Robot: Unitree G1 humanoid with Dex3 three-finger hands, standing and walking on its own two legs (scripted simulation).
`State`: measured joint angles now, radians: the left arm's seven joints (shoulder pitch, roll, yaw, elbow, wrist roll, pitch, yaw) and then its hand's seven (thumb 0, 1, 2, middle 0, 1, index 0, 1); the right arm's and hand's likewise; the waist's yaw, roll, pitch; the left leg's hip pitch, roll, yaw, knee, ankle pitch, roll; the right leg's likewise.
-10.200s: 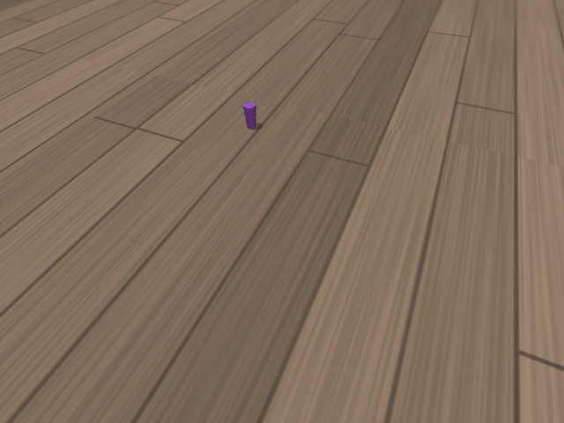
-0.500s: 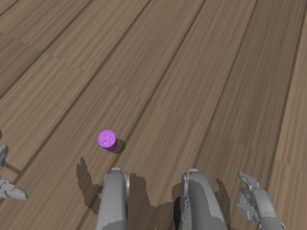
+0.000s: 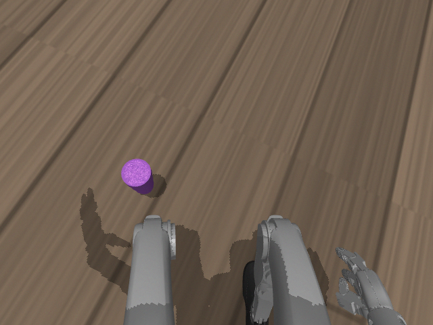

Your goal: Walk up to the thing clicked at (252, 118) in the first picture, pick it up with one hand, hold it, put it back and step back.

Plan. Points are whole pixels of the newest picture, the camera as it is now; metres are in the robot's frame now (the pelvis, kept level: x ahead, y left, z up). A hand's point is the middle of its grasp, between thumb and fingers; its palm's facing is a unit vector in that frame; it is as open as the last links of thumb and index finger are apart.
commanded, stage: go down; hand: left
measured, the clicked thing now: (140, 179) +0.45 +0.22 -0.38
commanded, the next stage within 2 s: approach in 1.10 s
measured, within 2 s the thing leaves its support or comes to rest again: neither
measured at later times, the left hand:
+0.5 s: hand out of the picture +0.34 +0.41 -0.05, palm faces +0.23 -0.97 -0.11, open 17.5 cm
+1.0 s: hand out of the picture +0.35 +0.42 -0.06, palm faces +0.23 -0.97 -0.10, open 17.5 cm
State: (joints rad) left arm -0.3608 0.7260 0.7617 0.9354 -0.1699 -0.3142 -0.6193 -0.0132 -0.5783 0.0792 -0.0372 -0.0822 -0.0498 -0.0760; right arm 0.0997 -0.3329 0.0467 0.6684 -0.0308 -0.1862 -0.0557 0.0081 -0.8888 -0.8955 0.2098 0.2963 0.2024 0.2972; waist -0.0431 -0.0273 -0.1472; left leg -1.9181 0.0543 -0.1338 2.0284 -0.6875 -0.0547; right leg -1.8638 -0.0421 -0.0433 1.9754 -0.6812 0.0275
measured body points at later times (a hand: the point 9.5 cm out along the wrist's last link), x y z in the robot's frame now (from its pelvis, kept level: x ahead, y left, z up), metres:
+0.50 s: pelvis -0.01 +0.00 -0.05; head +0.19 +0.06 +0.35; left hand +0.32 +0.47 -0.04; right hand +0.16 -0.27 -0.15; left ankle +0.07 +0.14 -0.42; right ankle +0.09 -0.14 -0.42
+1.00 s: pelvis -0.02 +0.00 -0.07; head +0.18 +0.07 +0.33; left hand +0.33 +0.47 -0.05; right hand +0.15 -0.27 -0.17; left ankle +0.07 +0.14 -0.42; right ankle +0.09 -0.14 -0.42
